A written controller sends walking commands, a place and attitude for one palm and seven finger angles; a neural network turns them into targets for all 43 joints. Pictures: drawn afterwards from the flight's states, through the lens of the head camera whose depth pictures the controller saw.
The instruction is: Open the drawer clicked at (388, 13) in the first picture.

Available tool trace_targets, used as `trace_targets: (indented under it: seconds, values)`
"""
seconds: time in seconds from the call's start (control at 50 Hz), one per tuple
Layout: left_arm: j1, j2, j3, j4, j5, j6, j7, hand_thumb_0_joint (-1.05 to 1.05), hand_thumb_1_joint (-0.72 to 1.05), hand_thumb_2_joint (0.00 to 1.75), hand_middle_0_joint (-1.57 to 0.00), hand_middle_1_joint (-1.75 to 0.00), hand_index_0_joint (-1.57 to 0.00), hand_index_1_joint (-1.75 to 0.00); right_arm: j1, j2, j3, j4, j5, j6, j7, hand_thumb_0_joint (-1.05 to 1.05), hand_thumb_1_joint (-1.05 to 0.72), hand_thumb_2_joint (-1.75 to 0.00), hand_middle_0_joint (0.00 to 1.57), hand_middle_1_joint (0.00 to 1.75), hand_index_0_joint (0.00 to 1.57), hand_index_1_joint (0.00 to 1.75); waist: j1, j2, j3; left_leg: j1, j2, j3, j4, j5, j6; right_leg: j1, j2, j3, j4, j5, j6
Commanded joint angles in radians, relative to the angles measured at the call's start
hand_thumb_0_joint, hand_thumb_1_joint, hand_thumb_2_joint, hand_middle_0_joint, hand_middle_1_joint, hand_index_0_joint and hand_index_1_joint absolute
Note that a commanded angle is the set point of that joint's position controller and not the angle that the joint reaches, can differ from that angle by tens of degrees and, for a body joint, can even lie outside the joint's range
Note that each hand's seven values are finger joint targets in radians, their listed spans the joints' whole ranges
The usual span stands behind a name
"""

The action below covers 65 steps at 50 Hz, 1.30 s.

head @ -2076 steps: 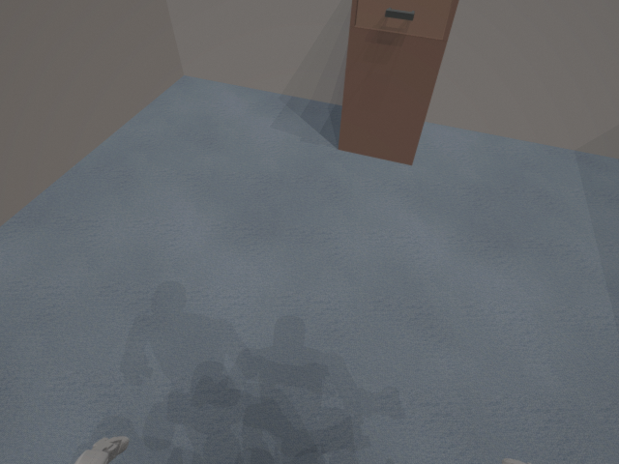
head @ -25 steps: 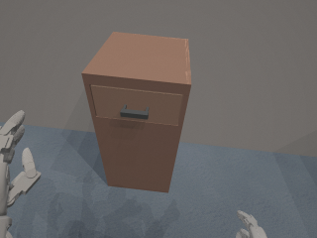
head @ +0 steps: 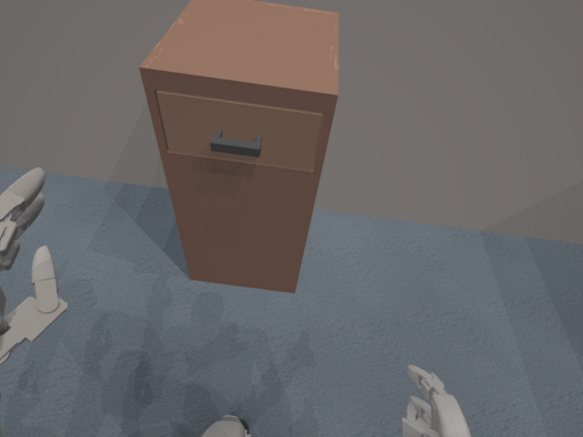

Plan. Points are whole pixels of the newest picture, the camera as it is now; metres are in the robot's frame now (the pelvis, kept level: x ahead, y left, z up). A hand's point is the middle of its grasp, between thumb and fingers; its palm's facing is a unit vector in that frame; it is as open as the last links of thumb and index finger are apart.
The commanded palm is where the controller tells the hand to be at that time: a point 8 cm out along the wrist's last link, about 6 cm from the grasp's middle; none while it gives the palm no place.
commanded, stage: stop stepping back and stand still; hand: left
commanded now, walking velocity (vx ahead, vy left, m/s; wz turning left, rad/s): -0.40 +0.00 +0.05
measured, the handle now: (237, 141) +0.71 +0.18 -0.04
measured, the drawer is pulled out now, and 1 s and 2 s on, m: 0.00 0.00 0.00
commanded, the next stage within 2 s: let the arm hang, fingers relaxed in 1.08 s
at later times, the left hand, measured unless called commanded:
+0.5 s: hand out of the picture +0.11 +0.24 +0.18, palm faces +0.39 -0.80 -0.45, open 7.4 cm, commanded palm +0.07 +0.28 +0.19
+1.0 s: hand out of the picture +0.13 +0.28 +0.16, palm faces +0.34 -0.82 -0.46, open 7.4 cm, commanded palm +0.07 +0.32 +0.19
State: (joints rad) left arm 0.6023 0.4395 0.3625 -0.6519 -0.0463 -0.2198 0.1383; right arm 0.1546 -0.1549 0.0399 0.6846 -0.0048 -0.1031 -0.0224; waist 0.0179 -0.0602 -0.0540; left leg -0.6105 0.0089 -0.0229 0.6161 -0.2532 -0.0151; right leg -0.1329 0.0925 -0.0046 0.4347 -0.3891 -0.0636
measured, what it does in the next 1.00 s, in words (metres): steps on the spot: left foot, then left foot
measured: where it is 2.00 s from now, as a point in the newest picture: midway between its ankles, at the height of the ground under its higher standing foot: outside the picture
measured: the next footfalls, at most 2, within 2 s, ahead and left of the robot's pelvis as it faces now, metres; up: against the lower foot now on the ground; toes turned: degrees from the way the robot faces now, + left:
left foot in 0.12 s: +0.06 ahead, +0.08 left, +0.00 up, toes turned +0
left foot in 0.58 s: -0.01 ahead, +0.13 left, +0.00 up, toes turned +4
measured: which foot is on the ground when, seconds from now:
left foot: up 0.00-0.10, down 0.12-0.38, up 0.40-0.56, down 0.58-1.00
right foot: down 0.00-1.00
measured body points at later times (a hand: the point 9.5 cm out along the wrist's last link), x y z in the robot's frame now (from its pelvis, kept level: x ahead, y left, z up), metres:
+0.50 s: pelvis -0.06 +0.00 +0.01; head -0.07 +0.02 +0.46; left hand +0.09 +0.28 +0.21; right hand +0.08 -0.24 -0.08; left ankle -0.04 +0.11 -0.70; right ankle -0.08 -0.09 -0.73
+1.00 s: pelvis -0.06 +0.04 +0.01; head -0.04 +0.06 +0.46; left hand +0.10 +0.32 +0.19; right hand +0.13 -0.17 -0.05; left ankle -0.05 +0.13 -0.73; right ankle -0.08 -0.09 -0.73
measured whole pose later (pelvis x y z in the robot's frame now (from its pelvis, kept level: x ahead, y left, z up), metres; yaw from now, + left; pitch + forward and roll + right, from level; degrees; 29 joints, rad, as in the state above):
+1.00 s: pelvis -0.06 +0.04 +0.01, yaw +0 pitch +2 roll -1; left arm 0.66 0.40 0.38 -0.59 -0.04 -0.23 0.13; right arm 0.17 -0.16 0.04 0.58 0.01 -0.12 -0.04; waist 0.00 -0.03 -0.01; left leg -0.29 0.01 0.06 0.52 -0.27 0.03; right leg -0.21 0.00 -0.03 0.46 -0.27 0.01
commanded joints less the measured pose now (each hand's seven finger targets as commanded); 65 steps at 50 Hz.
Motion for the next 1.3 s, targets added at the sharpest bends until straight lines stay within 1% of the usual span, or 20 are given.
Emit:
trace_targets:
  seconds: [0.0,0.06,0.1,0.12,0.14,0.2,0.28,0.32,0.36,0.38,0.4,0.44,0.52,0.64,0.76,1.0,1.14,1.16,1.2,1.28]
  values:
    - [0.046,0.146,0.167,-0.116,0.008,-0.045,0.008,0.0,0.9,0.9,-0.2,-0.3,-0.2,-0.3,-0.105,-0.147,-0.049,-0.228,0.022,-0.012,-0.037,0.0,-0.9,-0.9,0.2,0.3,0.2,0.3,-0.006,-0.085,-0.131,0.063,-0.063,0.041,0.172,-0.168,-0.009,0.066,-0.312,0.122,0.007,1.297,0.133]
    - [-0.072,0.104,0.077,-0.145,-0.008,-0.023,-0.015,0.0,0.9,0.9,-0.2,-0.3,-0.2,-0.3,-0.061,-0.172,-0.048,-0.213,0.028,0.005,-0.047,0.0,-0.9,-0.9,0.2,0.3,0.2,0.3,-0.051,0.072,-0.08,0.371,-0.06,0.083,-0.102,0.278,0.025,-0.064,-0.155,-0.01,0.056,1.004,0.124]
    - [-0.046,0.098,0.049,-0.136,-0.007,-0.021,-0.016,0.0,0.9,0.9,-0.2,-0.3,-0.2,-0.3,-0.004,-0.213,-0.072,-0.227,0.032,-0.013,-0.041,0.0,-0.9,-0.9,0.2,0.3,0.2,0.3,-0.035,0.182,-0.115,0.554,0.134,-0.095,-0.177,0.773,0.09,-0.18,-0.059,0.005,0.16,0.338,0.126]
    - [-0.051,0.091,0.04,-0.122,-0.013,-0.026,-0.019,0.0,0.9,0.9,-0.2,-0.3,-0.2,-0.3,0.004,-0.211,-0.077,-0.231,0.033,-0.028,-0.031,0.0,-0.9,-0.9,0.2,0.3,0.2,0.3,-0.025,0.183,-0.102,0.55,0.202,-0.148,-0.224,0.716,0.113,-0.222,-0.046,0.039,0.197,-0.01,0.112]
    - [-0.029,0.075,0.034,-0.076,-0.008,-0.027,-0.018,0.0,0.9,0.9,-0.2,-0.3,-0.2,-0.3,-0.002,-0.212,-0.084,-0.237,0.03,-0.041,-0.025,0.0,-0.9,-0.9,0.2,0.3,0.2,0.3,-0.02,0.181,-0.078,0.485,0.217,-0.162,-0.257,0.532,0.118,-0.221,-0.044,0.052,0.235,-0.137,0.098]
    - [-0.018,0.135,0.113,-0.221,-0.001,-0.031,-0.008,0.0,0.9,0.9,-0.2,-0.3,-0.2,-0.3,-0.014,-0.176,-0.072,-0.265,-0.003,-0.067,-0.039,0.0,-0.9,-0.9,0.2,0.3,0.2,0.3,-0.023,0.281,-0.059,0.293,0.213,-0.27,-0.398,0.063,0.139,-0.116,-0.05,0.028,0.272,-0.097,0.072]
    - [0.105,0.149,0.159,-0.29,-0.004,-0.034,0.011,0.0,0.9,0.9,-0.2,-0.3,-0.2,-0.3,-0.034,-0.171,-0.066,-0.296,0.002,-0.075,-0.039,0.0,-0.9,-0.9,0.2,0.3,0.2,0.3,-0.02,0.195,-0.087,0.137,0.117,-0.133,-0.367,-0.264,0.066,0.099,-0.06,-0.039,0.022,0.031,0.061]
    - [0.114,0.143,0.171,-0.257,0.003,-0.031,0.02,0.0,0.9,0.9,-0.2,-0.3,-0.2,-0.3,-0.038,-0.175,-0.075,-0.294,-0.01,-0.053,-0.037,0.0,-0.9,-0.9,0.2,0.3,0.2,0.3,-0.035,0.128,-0.059,0.13,0.042,-0.063,-0.208,-0.297,0.017,0.006,-0.149,0.069,-0.089,-0.116,-0.002]
    - [0.058,0.144,0.168,-0.246,0.009,-0.029,0.025,0.0,0.9,0.9,-0.2,-0.3,-0.2,-0.3,-0.034,-0.19,-0.096,-0.271,-0.013,-0.036,-0.039,0.0,-0.9,-0.9,0.2,0.3,0.2,0.3,-0.032,-0.029,-0.024,0.219,-0.017,-0.021,0.161,-0.194,-0.014,-0.272,-0.351,0.412,-0.289,-0.468,-0.108]
    - [0.038,0.117,0.143,-0.213,0.011,-0.029,0.034,0.0,0.9,0.9,-0.2,-0.3,-0.2,-0.3,-0.02,-0.188,-0.095,-0.243,-0.021,-0.025,-0.047,0.0,-0.9,-0.9,0.2,0.3,0.2,0.3,-0.038,-0.074,0.037,0.19,-0.007,-0.038,0.296,-0.149,-0.01,-0.321,-0.419,0.487,-0.326,-0.436,-0.15]
    - [0.022,0.108,0.137,-0.177,0.013,-0.029,0.037,0.0,0.9,0.9,-0.2,-0.3,-0.2,-0.3,-0.014,-0.184,-0.091,-0.23,-0.021,-0.024,-0.051,0.0,-0.9,-0.9,0.2,0.3,0.2,0.3,-0.039,-0.052,0.051,0.158,0.008,-0.028,0.336,-0.139,-0.005,-0.306,-0.411,0.457,-0.31,-0.353,-0.152]
    - [0.006,0.098,0.126,-0.092,0.021,-0.03,0.042,0.0,0.9,0.9,-0.2,-0.3,-0.2,-0.3,0.01,-0.161,-0.075,-0.214,-0.021,-0.028,-0.054,0.0,-0.9,-0.9,0.2,0.3,0.2,0.3,-0.046,-0.022,0.019,0.136,0.031,0.014,0.18,-0.109,0.007,-0.163,-0.346,0.294,-0.223,-0.148,-0.113]
    - [-0.054,0.055,0.048,0.004,0.033,-0.018,0.041,0.0,0.9,0.9,-0.2,-0.3,-0.2,-0.3,0.005,-0.162,-0.07,-0.194,-0.009,-0.051,-0.073,0.0,-0.9,-0.9,0.2,0.3,0.2,0.3,-0.034,-0.023,0.059,0.336,0.005,0.073,-0.134,-0.063,0.04,-0.199,-0.256,0.167,-0.155,-0.091,-0.037]
    - [-0.052,0.105,0.089,-0.138,0.029,-0.045,0.026,0.0,0.9,0.9,-0.2,-0.3,-0.2,-0.3,-0.006,-0.167,-0.062,-0.212,0.004,-0.075,-0.059,0.0,-0.9,-0.9,0.2,0.3,0.2,0.3,-0.019,0.138,-0.008,0.351,0.118,-0.065,-0.224,0.296,0.062,-0.044,-0.119,0.01,0.046,0.33,0.066]
    - [0.065,0.113,0.125,-0.199,0.016,-0.068,0.026,0.0,0.9,0.9,-0.2,-0.3,-0.2,-0.3,0.001,-0.164,-0.07,-0.23,0.008,-0.1,-0.038,0.0,-0.9,-0.9,0.2,0.3,0.2,0.3,-0.018,0.18,-0.12,0.383,0.093,-0.004,-0.154,0.432,0.028,0.046,-0.128,0.013,0.07,0.51,0.052]
    - [0.031,0.058,0.095,-0.106,0.001,-0.046,0.011,0.0,0.9,0.9,-0.2,-0.3,-0.2,-0.3,-0.018,-0.158,-0.061,-0.248,0.013,-0.059,-0.044,0.0,-0.9,-0.9,0.2,0.3,0.2,0.3,-0.026,0.114,-0.063,0.322,0.095,0.001,-0.221,0.223,0.024,0.024,-0.115,0.012,0.012,0.411,0.073]
    - [-0.035,0.062,0.071,-0.17,0.016,-0.038,0.022,0.0,0.9,0.9,-0.2,-0.3,-0.2,-0.3,-0.034,-0.161,-0.058,-0.251,0.008,-0.074,-0.048,0.0,-0.9,-0.9,0.2,0.3,0.2,0.3,-0.017,0.156,-0.052,0.303,0.073,-0.008,-0.252,0.076,0.025,0.018,-0.118,0.022,-0.024,0.316,0.072]
    - [-0.107,-0.07,-0.323,0.737,0.094,0.089,-0.102,0.0,0.9,0.9,-0.2,-0.3,-0.2,-0.3,-0.08,-0.294,-0.119,0.032,0.007,-0.133,0.035,0.0,-0.9,-0.9,0.2,0.3,0.2,0.3,-0.054,0.087,0.057,0.308,0.091,-0.019,-0.102,0.215,0.023,-0.194,-0.183,0.001,0.043,0.34,0.056]
    - [-0.151,-0.032,-0.254,0.759,0.096,0.203,-0.128,0.0,0.9,0.9,-0.2,-0.3,-0.2,-0.3,0.014,-0.311,-0.126,0.006,-0.002,-0.019,0.033,0.0,-0.9,-0.9,0.2,0.3,0.2,0.3,-0.044,0.129,0.018,0.335,0.109,-0.025,-0.13,0.195,0.035,-0.195,-0.188,0.036,0.039,0.275,0.051]
    - [-0.244,-0.007,-0.272,0.957,0.093,0.201,-0.141,0.0,0.9,0.9,-0.2,-0.3,-0.2,-0.3,-0.03,-0.332,-0.102,0.017,-0.018,0.03,0.03,0.0,-0.9,-0.9,0.2,0.3,0.2,0.3,-0.015,0.02,0.006,0.246,0.137,-0.123,-0.222,0.101,0.082,-0.115,-0.138,0.019,0.109,0.107,0.045]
